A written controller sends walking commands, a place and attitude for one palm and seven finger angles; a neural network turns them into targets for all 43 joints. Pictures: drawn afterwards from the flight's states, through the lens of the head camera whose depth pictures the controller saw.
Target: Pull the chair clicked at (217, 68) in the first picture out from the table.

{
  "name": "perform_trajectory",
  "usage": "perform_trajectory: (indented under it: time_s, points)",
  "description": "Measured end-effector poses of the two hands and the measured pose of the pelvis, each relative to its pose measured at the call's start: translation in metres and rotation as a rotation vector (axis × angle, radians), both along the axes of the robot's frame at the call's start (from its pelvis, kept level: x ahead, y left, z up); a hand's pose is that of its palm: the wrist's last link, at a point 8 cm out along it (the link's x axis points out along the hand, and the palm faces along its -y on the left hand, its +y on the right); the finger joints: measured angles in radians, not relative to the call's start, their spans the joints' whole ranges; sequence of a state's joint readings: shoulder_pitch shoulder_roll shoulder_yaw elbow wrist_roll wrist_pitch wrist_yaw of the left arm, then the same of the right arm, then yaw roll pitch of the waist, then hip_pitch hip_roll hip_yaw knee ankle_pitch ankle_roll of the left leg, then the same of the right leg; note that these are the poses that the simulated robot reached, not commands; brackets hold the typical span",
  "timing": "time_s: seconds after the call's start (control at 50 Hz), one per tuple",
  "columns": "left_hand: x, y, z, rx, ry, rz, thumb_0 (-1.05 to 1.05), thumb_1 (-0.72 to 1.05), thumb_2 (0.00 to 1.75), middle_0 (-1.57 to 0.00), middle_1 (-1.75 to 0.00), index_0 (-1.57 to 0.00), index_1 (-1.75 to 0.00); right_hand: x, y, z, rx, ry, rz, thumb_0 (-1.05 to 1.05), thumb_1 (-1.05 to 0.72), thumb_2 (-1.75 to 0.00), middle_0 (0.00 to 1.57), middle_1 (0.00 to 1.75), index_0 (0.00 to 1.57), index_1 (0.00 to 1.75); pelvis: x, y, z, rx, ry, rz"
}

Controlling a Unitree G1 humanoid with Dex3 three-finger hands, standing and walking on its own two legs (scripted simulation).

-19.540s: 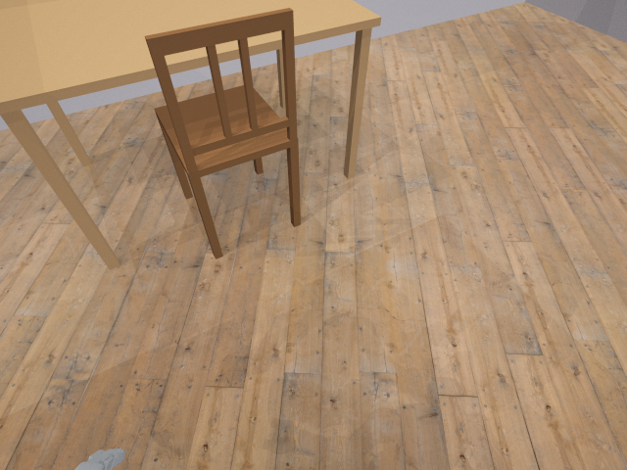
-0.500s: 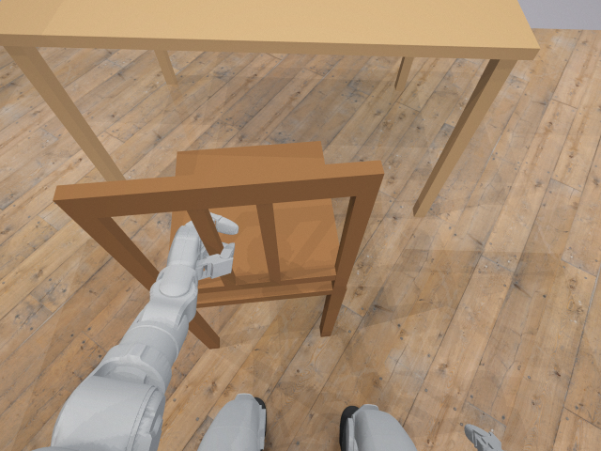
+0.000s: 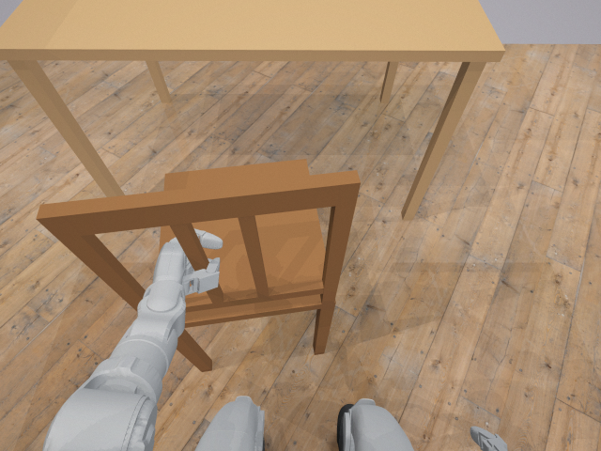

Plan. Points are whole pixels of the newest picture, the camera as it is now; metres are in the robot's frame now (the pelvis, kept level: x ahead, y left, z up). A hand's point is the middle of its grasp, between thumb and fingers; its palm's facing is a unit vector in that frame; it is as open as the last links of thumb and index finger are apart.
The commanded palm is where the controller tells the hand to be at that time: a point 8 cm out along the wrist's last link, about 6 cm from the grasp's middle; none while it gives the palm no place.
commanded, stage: step backward, pulling the chair out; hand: left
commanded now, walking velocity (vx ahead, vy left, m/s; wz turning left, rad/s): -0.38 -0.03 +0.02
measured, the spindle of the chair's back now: (201, 266) +0.38 +0.17 -0.07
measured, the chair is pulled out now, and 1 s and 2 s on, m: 0.39 0.53 0.59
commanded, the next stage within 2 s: stop walking, hand still on the chair in 0.78 s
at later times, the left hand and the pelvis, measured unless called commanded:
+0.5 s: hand (206, 297) +0.32 +0.15 -0.05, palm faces +0.02 -0.98 -0.20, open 5.5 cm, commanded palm +0.32 +0.20 -0.05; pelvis -0.06 +0.00 +0.01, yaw +0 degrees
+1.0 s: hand (193, 365) +0.23 +0.15 -0.05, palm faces +0.05 -0.97 -0.22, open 5.5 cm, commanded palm +0.21 +0.20 -0.03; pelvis -0.11 -0.01 +0.00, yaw -1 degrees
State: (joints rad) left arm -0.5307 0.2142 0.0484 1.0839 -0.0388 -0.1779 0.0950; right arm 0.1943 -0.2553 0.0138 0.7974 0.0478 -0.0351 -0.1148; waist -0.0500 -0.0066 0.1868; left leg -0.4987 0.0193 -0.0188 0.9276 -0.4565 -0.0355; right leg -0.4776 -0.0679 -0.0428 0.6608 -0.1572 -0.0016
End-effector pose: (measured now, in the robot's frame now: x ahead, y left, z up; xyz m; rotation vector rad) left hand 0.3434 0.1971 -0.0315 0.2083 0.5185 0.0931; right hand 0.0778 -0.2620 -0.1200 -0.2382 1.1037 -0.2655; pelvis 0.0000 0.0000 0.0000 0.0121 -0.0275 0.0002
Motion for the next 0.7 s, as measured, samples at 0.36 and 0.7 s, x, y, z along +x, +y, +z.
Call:
perform_trajectory:
  time_s: [0.36,0.7]
  points:
    - [-0.021,0.002,0.002,-0.016,0.034,0.016,0.06,0.65,0.78,-0.29,-1.23,-0.5,-1.45,-0.025,0.007,0.006,0.011,0.029,0.019,0.01,-0.91,-0.9,0.2,0.3,0.21,0.3,-0.035,-0.001,0.01,-0.034,0.032,0.023]
    - [-0.079,-0.002,0.003,-0.006,0.023,0.011,0.06,0.65,0.77,-0.29,-1.25,-0.5,-1.45,-0.089,-0.006,0.006,-0.007,0.027,-0.014,0.01,-0.91,-0.9,0.2,0.3,0.21,0.3,-0.091,-0.003,0.006,-0.007,0.014,0.006]
